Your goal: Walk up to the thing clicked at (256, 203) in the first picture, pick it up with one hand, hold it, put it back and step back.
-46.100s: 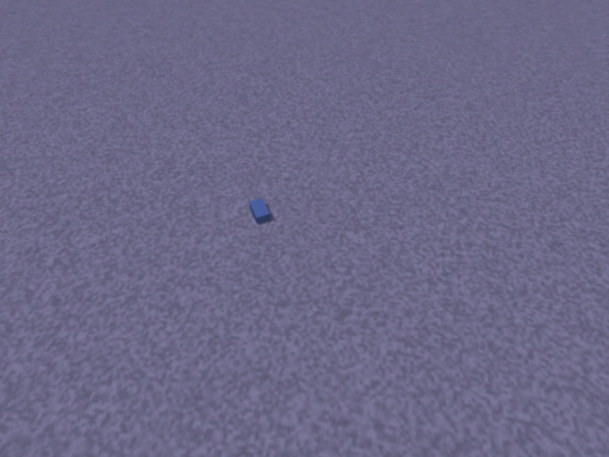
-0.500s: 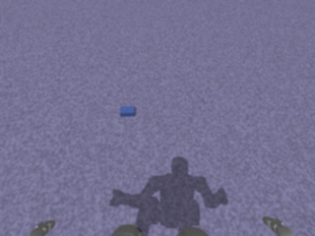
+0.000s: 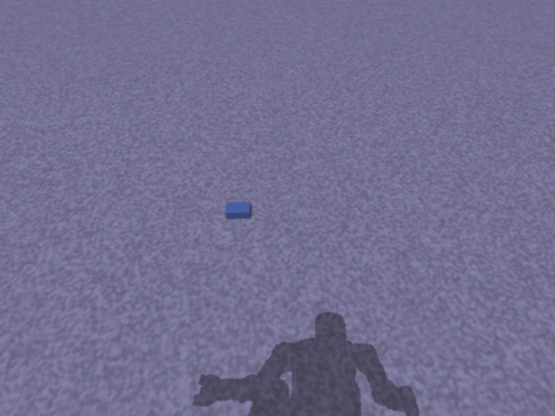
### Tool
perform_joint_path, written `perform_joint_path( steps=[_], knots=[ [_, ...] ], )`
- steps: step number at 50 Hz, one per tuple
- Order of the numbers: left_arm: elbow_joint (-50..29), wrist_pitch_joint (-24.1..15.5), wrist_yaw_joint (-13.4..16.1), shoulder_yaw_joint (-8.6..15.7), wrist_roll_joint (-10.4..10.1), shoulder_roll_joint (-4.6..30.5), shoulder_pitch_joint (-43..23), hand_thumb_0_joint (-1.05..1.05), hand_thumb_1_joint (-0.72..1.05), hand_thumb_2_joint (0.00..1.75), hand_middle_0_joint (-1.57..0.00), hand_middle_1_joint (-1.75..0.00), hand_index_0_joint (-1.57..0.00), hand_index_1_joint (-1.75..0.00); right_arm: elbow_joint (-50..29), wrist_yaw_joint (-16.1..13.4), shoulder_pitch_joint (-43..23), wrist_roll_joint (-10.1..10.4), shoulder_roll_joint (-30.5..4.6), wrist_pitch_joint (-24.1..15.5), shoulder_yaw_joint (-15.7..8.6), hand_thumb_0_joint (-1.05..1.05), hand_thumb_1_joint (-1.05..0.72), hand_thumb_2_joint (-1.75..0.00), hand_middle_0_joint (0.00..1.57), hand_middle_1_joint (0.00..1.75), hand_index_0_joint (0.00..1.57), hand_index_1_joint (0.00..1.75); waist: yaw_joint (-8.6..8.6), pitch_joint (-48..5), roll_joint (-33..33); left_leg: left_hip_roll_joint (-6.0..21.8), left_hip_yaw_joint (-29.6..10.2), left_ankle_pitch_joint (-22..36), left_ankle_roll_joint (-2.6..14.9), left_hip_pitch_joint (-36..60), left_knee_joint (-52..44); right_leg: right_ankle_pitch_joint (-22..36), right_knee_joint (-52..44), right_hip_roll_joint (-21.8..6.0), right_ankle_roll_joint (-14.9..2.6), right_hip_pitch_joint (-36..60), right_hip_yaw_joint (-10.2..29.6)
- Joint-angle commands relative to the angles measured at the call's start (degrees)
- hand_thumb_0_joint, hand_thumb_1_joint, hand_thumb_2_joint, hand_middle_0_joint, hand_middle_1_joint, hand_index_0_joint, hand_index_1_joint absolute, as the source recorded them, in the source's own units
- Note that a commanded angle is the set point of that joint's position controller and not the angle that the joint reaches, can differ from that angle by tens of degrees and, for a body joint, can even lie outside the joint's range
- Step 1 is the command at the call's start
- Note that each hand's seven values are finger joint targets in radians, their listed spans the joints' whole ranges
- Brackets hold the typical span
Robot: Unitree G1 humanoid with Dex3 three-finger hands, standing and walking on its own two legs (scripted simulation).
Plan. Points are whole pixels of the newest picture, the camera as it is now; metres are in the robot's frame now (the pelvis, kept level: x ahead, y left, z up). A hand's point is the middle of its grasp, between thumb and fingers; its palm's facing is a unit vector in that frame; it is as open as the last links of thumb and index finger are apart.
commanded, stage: step back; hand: left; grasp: from above
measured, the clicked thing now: (238, 210) +1.08 +0.23 -0.74
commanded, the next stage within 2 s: stand in 0.72 s
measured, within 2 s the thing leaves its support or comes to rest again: neither
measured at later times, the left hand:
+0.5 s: hand out of the picture +0.12 +0.26 -0.15, palm faces +0.04 -0.94 -0.35, open 7.3 cm
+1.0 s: hand out of the picture +0.13 +0.25 -0.13, palm faces +0.00 -0.94 -0.34, open 7.3 cm
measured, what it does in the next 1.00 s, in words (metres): stands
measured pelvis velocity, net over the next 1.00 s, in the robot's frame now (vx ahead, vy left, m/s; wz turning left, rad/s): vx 0.05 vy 0.00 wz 0.00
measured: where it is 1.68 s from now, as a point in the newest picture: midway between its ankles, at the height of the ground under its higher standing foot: outside the picture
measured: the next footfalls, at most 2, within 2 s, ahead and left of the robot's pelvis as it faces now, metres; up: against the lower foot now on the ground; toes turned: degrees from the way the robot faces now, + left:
none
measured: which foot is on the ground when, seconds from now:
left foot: down 0.00-1.00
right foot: down 0.00-1.00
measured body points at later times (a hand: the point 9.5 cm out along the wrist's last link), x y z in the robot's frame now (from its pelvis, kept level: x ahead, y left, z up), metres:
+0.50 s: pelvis +0.04 +0.00 +0.00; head +0.06 +0.01 +0.45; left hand +0.12 +0.31 -0.13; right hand +0.13 -0.30 -0.12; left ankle +0.06 +0.12 -0.73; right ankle +0.03 -0.13 -0.73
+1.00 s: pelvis +0.05 +0.00 +0.02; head +0.05 +0.00 +0.47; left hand +0.13 +0.30 -0.11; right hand +0.16 -0.29 -0.11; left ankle +0.06 +0.12 -0.73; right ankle +0.03 -0.13 -0.73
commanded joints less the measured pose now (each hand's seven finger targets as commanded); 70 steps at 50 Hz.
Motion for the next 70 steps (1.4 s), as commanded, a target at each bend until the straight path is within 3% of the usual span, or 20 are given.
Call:
perform_joint_path(
  steps=[1,3,5,6,7,8,9,12,15,17,18,19,20,22,27,35,37,53,60,70],
  knots=[
    [-4.72,-3.35,-0.01,2.32,-0.35,10.06,-3.1,0.0,0.9,0.9,-0.2,-0.3,-0.2,-0.3,-4.55,-1.33,-2.54,0.19,-16.44,-1.81,-4.05,0.0,-0.9,-0.9,0.2,0.3,0.2,0.3,-0.77,-0.4,10.17,15.28,-18.47,-5.17,10.42,3.14,-14.45,-0.24,-3.33,-1.23,0.07,-7.33,0.27],
    [-3.81,-3.64,-0.06,2.55,-0.15,9.08,-2.73,0.0,0.9,0.9,-0.2,-0.3,-0.2,-0.3,-5.02,-1.19,-3.61,0.11,-15.94,-1.13,-3.89,0.0,-0.9,-0.9,0.2,0.3,0.2,0.3,-0.8,-1.29,11.16,13.19,-13.96,0.24,8.97,-0.56,-11.73,2.7,-10.92,1.16,0.48,0.05,-2.65],
    [-1.21,-4.04,0.63,2.73,0.13,8.05,1.87,0.0,0.9,0.9,-0.2,-0.3,-0.2,-0.3,-5.84,-1.09,-7.5,1.15,-13.26,-0.16,-2.72,0.0,-0.9,-0.9,0.2,0.3,0.2,0.3,3.04,-2.45,8.82,10.51,-9.0,-0.33,5.63,-8.52,-4.78,12.21,-21.69,3.22,0.24,12.38,-4.55],
    [-0.67,-4.34,1.03,3.21,0.58,9.9,2.93,0.0,0.9,0.9,-0.2,-0.3,-0.2,-0.3,-6.5,-1.26,-7.11,1.54,-9.82,0.12,-1.52,0.0,-0.9,-0.9,0.2,0.3,0.2,0.3,3.65,-2.61,2.91,7.39,-6.46,-1.56,3.01,-13.85,2.15,12.48,-25.73,0.12,-0.08,17.73,1.7],
    [-1.28,-4.84,1.55,4.3,1.24,15.03,3.68,0.0,0.9,0.9,-0.2,-0.3,-0.2,-0.3,-7.5,-1.53,-7.0,1.94,-6.72,0.11,-0.6,0.0,-0.9,-0.9,0.2,0.3,0.2,0.3,4.17,-2.93,-8.88,-0.85,-3.88,-8.33,-0.27,-21.03,13.1,4.66,-33.64,-12.71,-4.32,17.8,22.98],
    [-2.44,-4.81,1.38,4.49,0.94,17.93,-0.62,0.0,0.9,0.9,-0.2,-0.3,-0.2,-0.3,-6.41,-2.3,-6.88,1.36,-10.08,0.6,-1.64,0.0,-0.9,-0.9,0.2,0.3,0.2,0.3,3.03,-0.22,-6.64,0.78,-5.5,-17.02,-0.71,-16.13,18.84,-4.7,-35.74,-20.98,-10.51,6.19,28.81],
    [-3.94,-4.87,1.22,4.33,0.76,16.75,-4.21,0.0,0.9,0.9,-0.2,-0.3,-0.2,-0.3,-4.89,-2.22,-4.24,1.48,-12.37,0.49,-2.31,0.0,-0.9,-0.9,0.2,0.3,0.2,0.3,1.25,1.17,-3.53,2.15,-6.61,-15.99,-0.86,-13.83,20.89,-3.91,-34.8,-21.23,-12.72,3.37,27.52],
    [-3.97,-5.25,1.38,3.2,0.58,13.13,-7.16,0.0,0.9,0.9,-0.2,-0.3,-0.2,-0.3,-2.54,-1.65,-2.26,1.56,-11.02,-0.02,-1.82,0.0,-0.9,-0.9,0.2,0.3,0.2,0.3,0.38,0.56,-5.33,3.34,-5.4,-10.4,-0.61,-10.73,15.55,10.61,-30.6,-14.78,-9.0,3.56,14.81],
    [-3.28,-5.0,1.12,2.62,0.08,12.75,-7.26,0.0,0.9,0.9,-0.2,-0.3,-0.2,-0.3,-1.77,-1.35,-2.52,1.18,-9.96,-0.52,-1.46,0.0,-0.9,-0.9,0.2,0.3,0.2,0.3,0.41,-2.57,-7.31,2.77,0.11,-6.73,-1.14,-4.68,4.79,26.98,-25.16,-12.33,-7.44,5.36,7.84],
    [-3.29,-4.22,1.01,1.88,-0.47,11.93,-7.98,0.0,0.9,0.9,-0.2,-0.3,-0.2,-0.3,-0.64,-1.59,-1.83,0.83,-9.39,-0.85,-1.67,0.0,-0.9,-0.9,0.2,0.3,0.2,0.3,-1.11,-4.22,-5.72,1.49,1.78,4.05,-0.73,2.67,-6.07,32.19,-19.74,-10.04,-4.91,3.61,4.55],
    [-3.29,-3.87,1.07,1.17,-0.64,10.37,-7.97,0.0,0.9,0.9,-0.2,-0.3,-0.2,-0.3,-0.55,-1.78,-3.03,0.48,-9.96,-0.91,-2.05,0.0,-0.9,-0.9,0.2,0.3,0.2,0.3,-1.0,-4.15,-3.69,3.23,-0.68,10.14,0.07,5.71,-7.12,31.04,-17.73,-8.14,-2.88,1.33,3.1],
    [-3.37,-3.55,1.06,0.61,-1.24,8.72,-7.8,0.0,0.9,0.9,-0.2,-0.3,-0.2,-0.3,-1.03,-1.99,-4.87,0.33,-12.08,-1.03,-2.18,0.0,-0.9,-0.9,0.2,0.3,0.2,0.3,-0.12,-5.58,1.44,9.65,-8.58,14.18,1.68,5.05,-8.54,24.3,-17.23,-4.9,-0.33,0.97,1.47],
    [-2.38,-3.2,1.1,0.8,-1.96,9.0,-7.81,0.0,0.9,0.9,-0.2,-0.3,-0.2,-0.3,-1.77,-1.77,-8.4,0.95,-14.22,-0.99,-2.01,0.0,-0.9,-0.9,0.2,0.3,0.2,0.3,1.25,-4.79,4.87,12.86,-12.37,8.64,5.1,-2.22,-9.18,9.37,-16.47,-1.04,0.64,5.02,-0.48],
    [-1.03,-3.34,1.17,0.41,-1.19,8.56,-8.05,0.0,0.9,0.9,-0.2,-0.3,-0.2,-0.3,-0.98,-1.53,-10.68,0.98,-13.6,-0.83,-1.49,0.0,-0.9,-0.9,0.2,0.3,0.2,0.3,1.41,-4.34,5.23,13.48,-12.32,5.69,5.24,-4.76,-10.86,8.16,-18.93,-1.36,-0.07,9.59,-0.08],
    [1.76,-4.24,1.41,0.58,-1.29,10.38,-7.45,0.0,0.9,0.9,-0.2,-0.3,-0.2,-0.3,0.84,-1.79,-11.41,1.65,-11.45,-0.86,-0.63,0.0,-0.9,-0.9,0.2,0.3,0.2,0.3,0.55,-8.54,4.69,8.84,-4.99,22.84,1.41,2.84,-6.67,29.1,-22.69,-4.77,-0.31,13.03,1.62],
    [3.5,-3.73,1.54,0.11,-0.83,9.62,-9.54,0.0,0.9,0.9,-0.2,-0.3,-0.2,-0.3,2.14,-1.88,-14.68,1.74,-10.36,-0.24,-0.85,0.0,-0.9,-0.9,0.2,0.3,0.2,0.3,0.28,-8.15,2.01,9.24,-3.81,21.14,1.38,5.3,-9.25,29.39,-25.73,-5.1,0.31,13.21,0.91],
    [4.51,-3.72,1.29,-1.23,-1.16,7.51,-8.97,0.0,0.9,0.9,-0.2,-0.3,-0.2,-0.3,2.59,-1.63,-14.11,1.99,-10.86,-0.91,-0.48,0.0,-0.9,-0.9,0.2,0.3,0.2,0.3,-0.12,-9.12,1.63,9.81,-4.47,28.37,1.21,10.16,-10.52,34.79,-27.2,-5.61,0.71,12.74,1.37],
    [6.42,-3.87,0.97,-1.52,-0.76,8.97,-10.06,0.0,0.9,0.9,-0.2,-0.3,-0.2,-0.3,4.43,-0.94,-14.7,1.96,-10.72,-0.66,0.16,0.0,-0.9,-0.9,0.2,0.3,0.2,0.3,-0.47,-4.17,1.95,8.66,-3.73,9.67,-0.35,6.74,-17.48,19.1,-34.41,-6.0,1.1,11.91,2.76],
    [6.19,-3.85,0.84,-1.68,-0.66,9.12,-9.6,0.0,0.9,0.9,-0.2,-0.3,-0.2,-0.3,5.06,-0.8,-12.29,1.68,-10.65,-0.54,0.36,0.0,-0.9,-0.9,0.2,0.3,0.2,0.3,-0.82,-3.42,0.53,8.5,-4.02,7.14,-0.32,5.49,-17.16,14.77,-35.11,-5.92,0.87,10.16,3.19],
    [5.92,-3.66,0.81,-1.91,-0.99,9.02,-8.56,0.0,0.9,0.9,-0.2,-0.3,-0.2,-0.3,5.42,-1.08,-10.33,1.69,-10.77,-0.53,0.88,0.0,-0.9,-0.9,0.2,0.3,0.2,0.3,-0.79,-4.52,1.42,8.96,-3.96,10.53,-0.3,6.13,-16.77,19.21,-33.65,-5.78,0.66,10.5,3.06]
  ],
)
